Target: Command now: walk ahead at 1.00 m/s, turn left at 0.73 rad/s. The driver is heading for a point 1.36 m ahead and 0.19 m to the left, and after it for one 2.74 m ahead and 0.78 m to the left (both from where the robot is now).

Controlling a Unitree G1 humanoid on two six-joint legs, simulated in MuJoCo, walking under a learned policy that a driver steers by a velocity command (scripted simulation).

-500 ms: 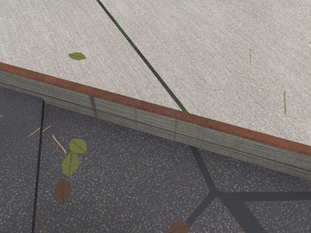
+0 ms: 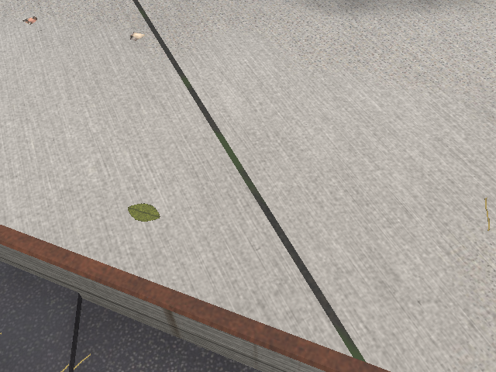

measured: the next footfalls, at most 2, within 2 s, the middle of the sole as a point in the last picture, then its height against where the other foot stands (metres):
right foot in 0.26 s outside the picture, level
left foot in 0.54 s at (202, 304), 0.18 m higher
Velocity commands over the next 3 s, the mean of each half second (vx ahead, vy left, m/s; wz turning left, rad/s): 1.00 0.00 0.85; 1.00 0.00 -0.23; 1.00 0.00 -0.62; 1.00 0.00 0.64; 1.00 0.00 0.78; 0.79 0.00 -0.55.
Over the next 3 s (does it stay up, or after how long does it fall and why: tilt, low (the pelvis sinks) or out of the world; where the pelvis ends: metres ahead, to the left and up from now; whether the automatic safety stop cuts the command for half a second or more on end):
stays up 2.67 0.85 0.16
